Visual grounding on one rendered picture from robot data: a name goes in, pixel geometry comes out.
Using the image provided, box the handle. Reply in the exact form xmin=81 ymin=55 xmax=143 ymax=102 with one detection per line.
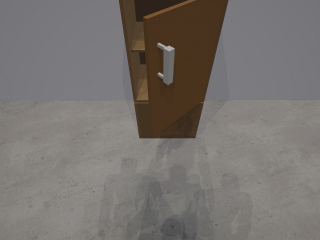
xmin=157 ymin=43 xmax=175 ymax=85

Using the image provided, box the cupboard door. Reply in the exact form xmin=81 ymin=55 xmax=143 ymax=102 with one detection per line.
xmin=143 ymin=0 xmax=225 ymax=138

